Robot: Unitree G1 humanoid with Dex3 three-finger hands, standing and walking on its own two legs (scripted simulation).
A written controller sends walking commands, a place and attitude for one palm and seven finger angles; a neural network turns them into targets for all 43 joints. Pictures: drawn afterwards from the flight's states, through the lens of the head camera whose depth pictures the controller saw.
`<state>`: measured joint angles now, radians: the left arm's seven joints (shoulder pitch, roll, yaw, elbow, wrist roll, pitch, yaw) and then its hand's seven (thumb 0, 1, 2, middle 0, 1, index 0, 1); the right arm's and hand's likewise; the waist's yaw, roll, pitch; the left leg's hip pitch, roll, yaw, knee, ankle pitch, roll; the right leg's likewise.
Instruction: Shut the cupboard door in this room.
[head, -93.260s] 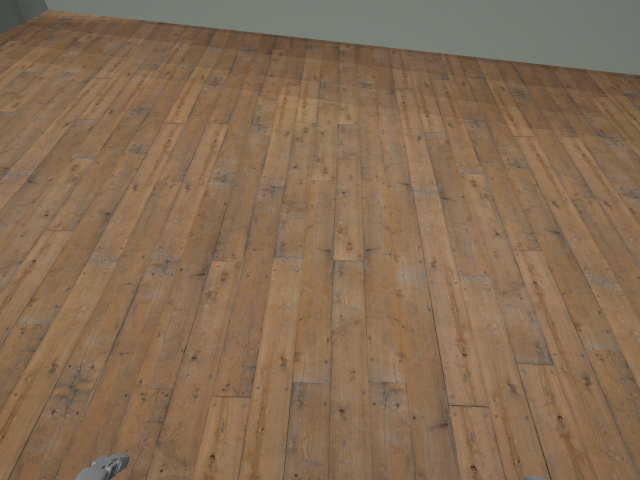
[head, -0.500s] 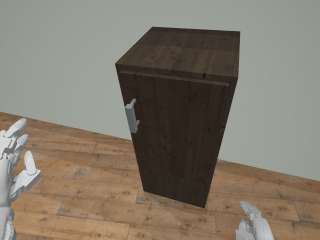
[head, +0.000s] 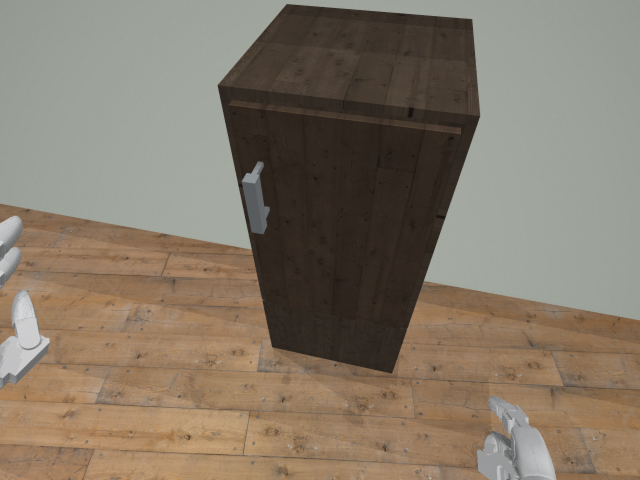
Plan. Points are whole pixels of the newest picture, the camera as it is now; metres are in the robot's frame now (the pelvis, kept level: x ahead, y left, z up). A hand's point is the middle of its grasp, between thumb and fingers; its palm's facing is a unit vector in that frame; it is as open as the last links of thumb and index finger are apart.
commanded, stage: step back with the hand held close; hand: left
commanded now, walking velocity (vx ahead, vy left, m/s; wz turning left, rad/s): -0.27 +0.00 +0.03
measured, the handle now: (259, 197) +0.59 +0.15 -0.02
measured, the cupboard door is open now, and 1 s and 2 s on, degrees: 0 0 0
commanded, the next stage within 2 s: stop stepping back and stand still in 0.86 s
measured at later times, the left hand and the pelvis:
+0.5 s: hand out of the picture +0.13 +0.27 +0.16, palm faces +0.45 -0.80 -0.40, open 7.4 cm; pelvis -0.07 +0.01 -0.01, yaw +2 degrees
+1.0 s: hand out of the picture +0.04 +0.27 +0.17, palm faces +0.41 -0.80 -0.44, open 7.4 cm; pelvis -0.15 +0.01 -0.01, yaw +0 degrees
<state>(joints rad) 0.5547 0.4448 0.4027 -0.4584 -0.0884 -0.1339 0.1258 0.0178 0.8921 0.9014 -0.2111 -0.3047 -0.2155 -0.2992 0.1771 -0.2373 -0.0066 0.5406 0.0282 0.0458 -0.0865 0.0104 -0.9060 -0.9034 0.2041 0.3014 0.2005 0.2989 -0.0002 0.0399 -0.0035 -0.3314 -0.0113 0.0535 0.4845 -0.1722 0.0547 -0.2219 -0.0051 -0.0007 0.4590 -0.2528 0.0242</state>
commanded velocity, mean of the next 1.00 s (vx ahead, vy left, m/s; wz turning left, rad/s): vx -0.33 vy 0.00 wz -0.02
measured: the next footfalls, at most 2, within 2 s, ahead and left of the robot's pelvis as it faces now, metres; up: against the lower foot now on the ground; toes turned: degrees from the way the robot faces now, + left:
right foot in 0.70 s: -0.13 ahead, -0.13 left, +0.00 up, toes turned +4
left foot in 1.04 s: -0.02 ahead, +0.10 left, +0.01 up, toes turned +2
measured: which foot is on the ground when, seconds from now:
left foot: down 0.00-0.92, up 0.94-1.00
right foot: down 0.00-0.52, up 0.54-0.68, down 0.70-1.00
